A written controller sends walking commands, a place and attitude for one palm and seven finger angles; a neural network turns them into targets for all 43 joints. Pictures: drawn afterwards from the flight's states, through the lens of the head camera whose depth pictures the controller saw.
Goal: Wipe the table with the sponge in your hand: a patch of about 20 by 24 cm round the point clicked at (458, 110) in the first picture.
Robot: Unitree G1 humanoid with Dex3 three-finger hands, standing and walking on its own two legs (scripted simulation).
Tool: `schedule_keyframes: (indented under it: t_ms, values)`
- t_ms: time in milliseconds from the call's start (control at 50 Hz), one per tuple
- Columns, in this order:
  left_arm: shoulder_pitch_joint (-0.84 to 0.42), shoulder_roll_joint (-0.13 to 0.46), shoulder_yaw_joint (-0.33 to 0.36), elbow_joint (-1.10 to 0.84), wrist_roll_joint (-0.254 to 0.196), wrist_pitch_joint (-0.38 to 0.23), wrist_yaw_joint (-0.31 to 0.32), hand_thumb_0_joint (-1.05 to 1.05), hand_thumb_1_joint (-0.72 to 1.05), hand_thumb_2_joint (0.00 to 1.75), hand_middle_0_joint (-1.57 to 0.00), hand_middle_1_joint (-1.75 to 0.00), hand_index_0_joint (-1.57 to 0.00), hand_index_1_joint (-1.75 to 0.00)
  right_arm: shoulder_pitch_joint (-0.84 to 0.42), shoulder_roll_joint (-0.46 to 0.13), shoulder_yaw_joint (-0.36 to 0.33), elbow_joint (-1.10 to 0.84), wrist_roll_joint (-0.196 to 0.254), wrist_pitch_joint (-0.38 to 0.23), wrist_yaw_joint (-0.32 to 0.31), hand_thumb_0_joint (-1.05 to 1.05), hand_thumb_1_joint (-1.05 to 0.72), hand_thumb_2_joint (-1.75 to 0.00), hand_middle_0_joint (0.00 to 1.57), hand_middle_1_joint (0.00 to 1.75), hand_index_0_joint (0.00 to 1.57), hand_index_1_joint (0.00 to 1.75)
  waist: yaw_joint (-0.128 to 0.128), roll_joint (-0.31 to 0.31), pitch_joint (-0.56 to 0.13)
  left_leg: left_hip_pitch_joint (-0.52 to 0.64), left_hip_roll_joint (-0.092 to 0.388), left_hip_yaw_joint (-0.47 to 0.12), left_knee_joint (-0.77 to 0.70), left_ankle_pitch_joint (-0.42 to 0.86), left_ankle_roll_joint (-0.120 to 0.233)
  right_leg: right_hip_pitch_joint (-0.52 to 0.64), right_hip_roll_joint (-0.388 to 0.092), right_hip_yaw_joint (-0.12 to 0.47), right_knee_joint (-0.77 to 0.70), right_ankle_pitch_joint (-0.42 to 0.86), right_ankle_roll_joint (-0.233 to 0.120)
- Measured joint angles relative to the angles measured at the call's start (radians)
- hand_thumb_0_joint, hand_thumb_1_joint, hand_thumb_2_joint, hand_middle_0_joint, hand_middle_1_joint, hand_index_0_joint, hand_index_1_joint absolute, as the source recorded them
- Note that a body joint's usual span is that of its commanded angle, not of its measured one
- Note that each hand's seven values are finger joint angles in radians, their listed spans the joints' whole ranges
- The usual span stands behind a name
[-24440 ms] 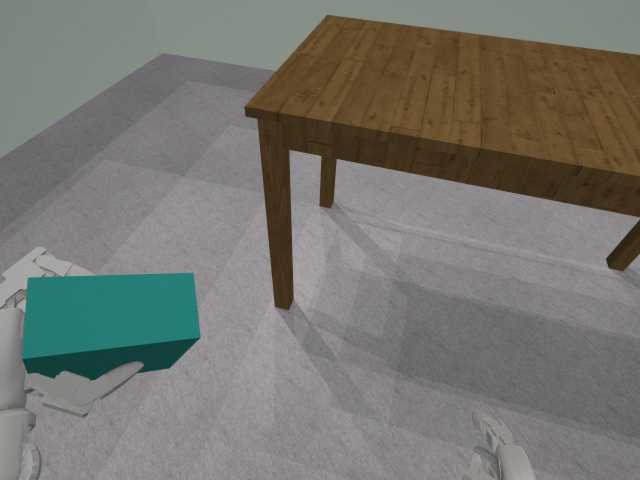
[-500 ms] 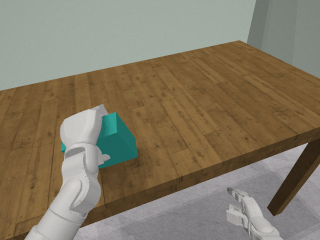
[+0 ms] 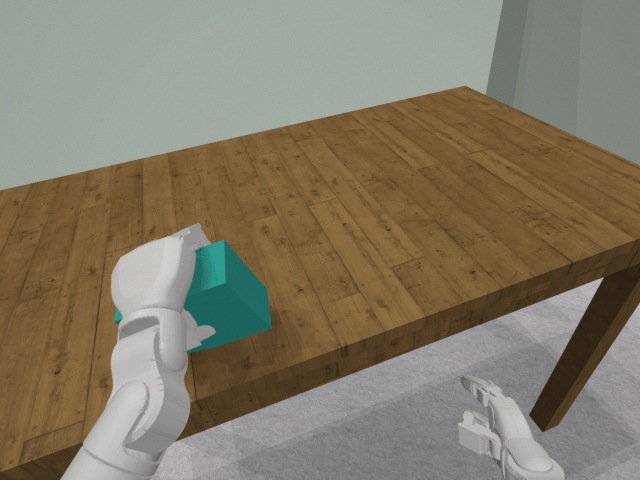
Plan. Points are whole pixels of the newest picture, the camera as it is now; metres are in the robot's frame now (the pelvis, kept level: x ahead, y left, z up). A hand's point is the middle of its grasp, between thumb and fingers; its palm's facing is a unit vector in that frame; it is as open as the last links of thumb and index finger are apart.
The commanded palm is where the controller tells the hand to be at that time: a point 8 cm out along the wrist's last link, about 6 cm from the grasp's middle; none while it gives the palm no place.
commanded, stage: slide back across to the middle lane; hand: left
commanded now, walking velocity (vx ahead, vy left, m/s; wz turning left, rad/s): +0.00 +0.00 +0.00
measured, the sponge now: (208, 310) +0.29 +0.19 +0.10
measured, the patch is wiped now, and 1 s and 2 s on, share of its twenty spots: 1.00 1.00 1.00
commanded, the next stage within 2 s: wipe forward along the middle lane in 0.56 s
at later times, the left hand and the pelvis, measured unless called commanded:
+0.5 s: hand (138, 311) +0.23 +0.23 +0.17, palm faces +0.30 -0.31 -0.90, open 10.2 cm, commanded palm +0.18 +0.24 +0.21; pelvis -0.01 +0.00 +0.00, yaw -1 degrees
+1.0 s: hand (124, 304) +0.25 +0.26 +0.15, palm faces +0.14 -0.11 -0.98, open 10.2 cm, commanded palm +0.22 +0.27 +0.20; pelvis -0.03 +0.00 +0.00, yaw +1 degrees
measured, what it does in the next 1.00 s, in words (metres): stands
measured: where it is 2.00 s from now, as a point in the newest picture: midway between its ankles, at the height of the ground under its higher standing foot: outside the picture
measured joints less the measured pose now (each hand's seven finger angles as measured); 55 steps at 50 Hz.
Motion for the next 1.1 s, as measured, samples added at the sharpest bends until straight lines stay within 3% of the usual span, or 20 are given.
schedule_keyframes:
  t_ms: [320, 500, 780, 1100]
  values:
    - [0.125, 0.051, 0.113, -0.177, -0.122, -0.012, -0.038, 0.0, -0.47, 1.0, -0.66, -1.34, -0.71, -1.33, -0.009, 0.003, 0.005, -0.024, -0.015, -0.002, -0.027, 0.01, -0.91, -0.9, 0.2, 0.3, 0.19, 0.3, 0.005, -0.013, 0.014, 0.018, 0.007, 0.017, 0.005, -0.008, -0.002, 0.011, 0.007, 0.017, 0.008, -0.003, -0.001]
    - [0.157, 0.103, 0.16, -0.206, -0.154, -0.019, -0.062, -0.02, -0.47, 1.0, -0.67, -1.34, -0.71, -1.33, 0.001, 0.002, 0.01, -0.025, -0.019, -0.024, -0.049, 0.01, -0.91, -0.9, 0.2, 0.3, 0.19, 0.3, 0.013, -0.008, 0.024, 0.022, 0.006, 0.016, 0.003, 0.004, -0.001, 0.016, 0.006, 0.016, 0.005, 0.009, 0.0]
    - [0.052, 0.127, 0.15, -0.016, -0.105, -0.072, -0.112, -0.03, -0.48, 1.0, -0.68, -1.33, -0.73, -1.32, 0.02, 0.0, 0.023, 0.017, -0.023, -0.106, -0.09, 0.01, -0.91, -0.9, 0.2, 0.3, 0.2, 0.3, 0.023, 0.005, 0.037, 0.008, -0.007, -0.004, -0.014, 0.04, 0.003, 0.009, -0.007, -0.004, -0.011, 0.036, 0.005]
    - [-0.171, 0.135, 0.094, 0.303, 0.008, -0.122, -0.171, -0.04, -0.5, 1.01, -0.7, -1.32, -0.75, -1.3, 0.022, -0.015, 0.018, 0.073, -0.024, -0.139, -0.103, 0.01, -0.91, -0.9, 0.2, 0.3, 0.2, 0.3, 0.015, 0.005, 0.04, -0.002, -0.015, -0.018, -0.042, 0.063, 0.003, -0.003, -0.015, -0.017, -0.026, 0.046, 0.002]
